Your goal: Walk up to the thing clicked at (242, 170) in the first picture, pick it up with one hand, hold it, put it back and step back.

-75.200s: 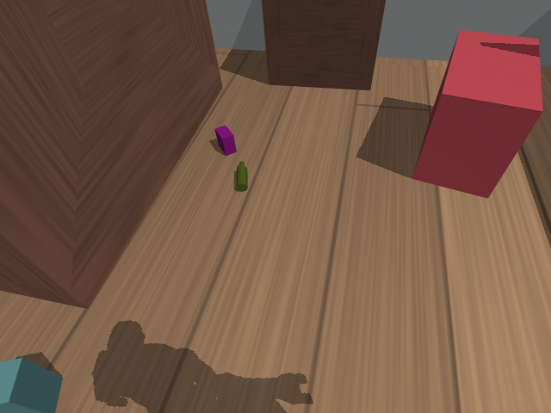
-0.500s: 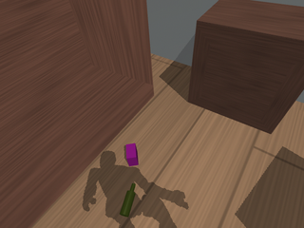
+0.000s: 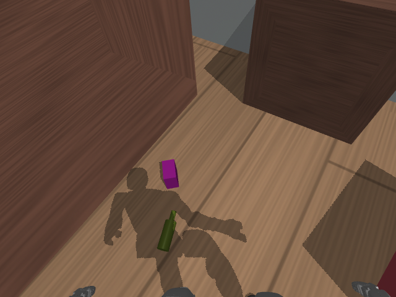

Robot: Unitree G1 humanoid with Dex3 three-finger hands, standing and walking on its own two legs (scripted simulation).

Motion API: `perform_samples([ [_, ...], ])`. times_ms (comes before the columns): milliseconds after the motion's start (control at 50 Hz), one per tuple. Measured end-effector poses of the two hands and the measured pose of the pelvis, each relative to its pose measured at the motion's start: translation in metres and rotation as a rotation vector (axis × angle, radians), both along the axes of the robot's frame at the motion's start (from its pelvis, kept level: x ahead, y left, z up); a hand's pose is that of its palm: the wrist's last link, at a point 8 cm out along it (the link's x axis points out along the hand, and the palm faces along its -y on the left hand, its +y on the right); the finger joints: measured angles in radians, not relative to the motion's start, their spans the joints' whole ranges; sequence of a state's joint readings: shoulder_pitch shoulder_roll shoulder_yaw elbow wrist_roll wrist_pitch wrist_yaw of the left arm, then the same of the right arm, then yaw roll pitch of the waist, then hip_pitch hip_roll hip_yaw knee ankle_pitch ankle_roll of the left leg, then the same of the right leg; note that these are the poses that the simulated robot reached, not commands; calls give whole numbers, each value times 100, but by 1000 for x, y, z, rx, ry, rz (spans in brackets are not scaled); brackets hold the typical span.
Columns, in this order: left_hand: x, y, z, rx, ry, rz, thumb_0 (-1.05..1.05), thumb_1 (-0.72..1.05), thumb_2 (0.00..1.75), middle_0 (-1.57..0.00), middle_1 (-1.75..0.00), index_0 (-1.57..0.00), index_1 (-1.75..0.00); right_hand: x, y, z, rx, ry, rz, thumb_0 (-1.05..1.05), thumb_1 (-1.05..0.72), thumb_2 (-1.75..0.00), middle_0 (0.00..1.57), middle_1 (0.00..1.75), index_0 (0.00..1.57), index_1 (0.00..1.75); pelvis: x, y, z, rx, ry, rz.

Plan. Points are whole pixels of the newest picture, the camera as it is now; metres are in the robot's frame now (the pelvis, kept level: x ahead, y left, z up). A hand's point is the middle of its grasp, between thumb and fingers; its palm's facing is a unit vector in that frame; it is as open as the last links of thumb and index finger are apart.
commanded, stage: step back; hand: left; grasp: from above
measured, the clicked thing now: (168, 229) +0.45 +0.23 -0.74
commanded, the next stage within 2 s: none
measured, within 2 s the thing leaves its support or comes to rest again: neither
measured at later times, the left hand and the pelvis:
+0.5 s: hand out of the picture +0.05 +0.30 -0.17, palm faces -0.10 -0.92 -0.38, open 7.4 cm; pelvis -0.08 +0.05 -0.02, yaw -4 degrees
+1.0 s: hand out of the picture -0.07 +0.31 -0.16, palm faces +0.00 -0.93 -0.36, open 7.4 cm; pelvis -0.21 +0.05 -0.02, yaw +0 degrees
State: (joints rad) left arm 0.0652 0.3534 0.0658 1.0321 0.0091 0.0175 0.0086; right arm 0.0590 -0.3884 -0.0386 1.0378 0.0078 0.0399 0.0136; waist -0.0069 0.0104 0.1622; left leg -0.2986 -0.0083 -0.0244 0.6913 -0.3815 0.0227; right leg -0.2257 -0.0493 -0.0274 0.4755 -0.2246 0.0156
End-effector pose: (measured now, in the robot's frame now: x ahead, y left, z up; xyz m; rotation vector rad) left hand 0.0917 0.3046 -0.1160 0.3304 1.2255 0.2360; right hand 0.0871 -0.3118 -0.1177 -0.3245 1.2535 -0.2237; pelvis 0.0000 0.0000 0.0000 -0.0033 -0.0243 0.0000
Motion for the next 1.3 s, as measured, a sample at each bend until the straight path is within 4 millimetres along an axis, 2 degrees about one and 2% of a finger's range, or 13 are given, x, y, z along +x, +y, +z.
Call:
perform_samples([
  [140,16,40,-22,1,-56,-30,1,90,89,-20,-30,-21,-30,-42,19,0,-74,52,-4,0,-90,-90,20,30,20,30,-20,33,-17,-10,13,13],
  [240,14,44,-22,-15,-71,-38,1,91,89,-20,-30,-20,-30,-72,41,11,-76,92,-7,0,-90,-90,20,30,20,30,-35,41,-8,-23,16,8],
  [420,-29,42,-19,-18,-12,-92,1,91,89,-20,-30,-20,-30,-79,56,5,-53,-46,-39,1,-90,-90,20,30,20,30,-61,51,-9,-5,-4,-50],
  [560,-63,37,-10,29,-25,-114,1,91,89,-20,-30,-20,-30,-97,46,-16,0,-113,-39,0,-90,-90,20,30,21,30,-93,40,-20,10,-26,-86],
  [620,-84,31,0,35,-40,-107,1,91,89,-20,-30,-20,-30,-109,39,-19,17,-114,-48,1,-90,-90,20,30,20,30,-106,34,-18,-11,-33,-65],
  [700,-110,28,13,43,-57,-84,1,91,89,-20,-30,-21,-30,-126,34,-9,21,-94,-34,1,-90,-90,20,30,20,30,-123,29,-7,44,-29,-78],
  [760,-122,28,19,44,-69,-73,1,90,89,-20,-30,-21,-30,-143,29,-3,2,-79,-17,1,-90,-90,20,30,20,30,-137,30,-3,46,-7,-63],
  [840,-132,29,20,39,-114,-85,1,90,89,-21,-30,-21,-30,-170,26,-3,-36,-42,5,1,-90,-90,20,30,20,30,-159,36,-5,29,5,-38],
  [920,-147,37,10,20,-160,-84,1,90,89,-21,-30,-21,-30,-194,33,-4,-62,-19,37,1,-90,-90,20,30,20,30,-186,44,-12,14,-3,2],
  [1020,-180,52,-11,-19,-161,-59,1,90,89,-20,-30,-21,-30,-230,55,2,-70,-28,57,1,-90,-90,20,30,20,30,-220,56,-19,29,-40,0],
  [1100,-216,57,-9,-35,-114,-34,1,91,89,-20,-30,-20,-30,-254,64,16,-67,-41,57,1,-90,-90,20,30,20,30,-240,58,-8,-24,-33,6],
  [1200,-266,64,-8,-22,-62,-20,1,91,89,-20,-30,-20,-30,-266,63,26,-77,-96,60,1,-90,-90,21,31,21,30,-270,56,-4,-27,-6,-31],
  [1300,-315,63,-14,15,16,-47,1,91,89,-20,-30,-20,-30,-282,50,23,-77,-177,62,1,-90,-90,21,31,21,30,-308,46,-12,-10,-7,-76],
])
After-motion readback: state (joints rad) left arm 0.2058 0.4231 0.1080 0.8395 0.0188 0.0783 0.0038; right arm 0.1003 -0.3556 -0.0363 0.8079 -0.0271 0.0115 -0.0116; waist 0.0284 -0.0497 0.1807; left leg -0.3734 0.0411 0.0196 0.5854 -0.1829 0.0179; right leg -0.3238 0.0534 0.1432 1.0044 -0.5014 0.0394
